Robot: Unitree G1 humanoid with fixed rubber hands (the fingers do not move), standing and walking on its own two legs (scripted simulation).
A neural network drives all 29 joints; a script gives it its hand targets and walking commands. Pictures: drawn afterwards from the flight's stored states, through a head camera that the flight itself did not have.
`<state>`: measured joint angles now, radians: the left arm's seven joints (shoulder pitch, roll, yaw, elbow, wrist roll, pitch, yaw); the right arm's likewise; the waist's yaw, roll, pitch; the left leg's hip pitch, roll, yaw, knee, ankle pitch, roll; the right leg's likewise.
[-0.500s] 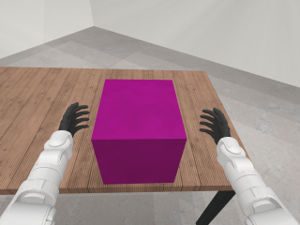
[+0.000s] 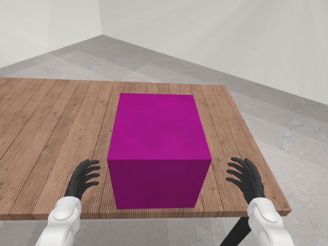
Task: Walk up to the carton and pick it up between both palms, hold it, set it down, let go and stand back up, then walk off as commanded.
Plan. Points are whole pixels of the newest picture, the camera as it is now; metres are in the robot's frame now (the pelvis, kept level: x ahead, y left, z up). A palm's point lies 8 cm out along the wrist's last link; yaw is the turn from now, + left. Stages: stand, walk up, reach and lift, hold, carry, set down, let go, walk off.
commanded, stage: set down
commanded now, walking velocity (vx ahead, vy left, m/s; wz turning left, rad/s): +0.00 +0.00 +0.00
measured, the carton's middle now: (156, 149) +0.42 +0.02 +0.01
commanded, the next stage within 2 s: let go in 1.40 s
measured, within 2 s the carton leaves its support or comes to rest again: neither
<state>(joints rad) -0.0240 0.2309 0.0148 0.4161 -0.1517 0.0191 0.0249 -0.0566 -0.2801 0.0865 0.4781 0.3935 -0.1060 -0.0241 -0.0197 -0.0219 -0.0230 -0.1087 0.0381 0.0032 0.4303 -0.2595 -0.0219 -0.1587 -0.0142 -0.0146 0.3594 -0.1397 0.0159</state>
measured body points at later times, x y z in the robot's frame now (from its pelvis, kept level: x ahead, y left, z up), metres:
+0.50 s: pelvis +0.01 +0.01 +0.00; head -0.01 +0.02 +0.45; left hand +0.23 +0.22 -0.03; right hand +0.22 -0.22 -0.01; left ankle -0.01 +0.13 -0.74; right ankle +0.04 -0.13 -0.74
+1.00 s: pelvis +0.01 +0.01 +0.00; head -0.02 +0.02 +0.45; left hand +0.22 +0.22 -0.04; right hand +0.19 -0.22 -0.04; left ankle -0.01 +0.13 -0.74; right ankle +0.04 -0.13 -0.74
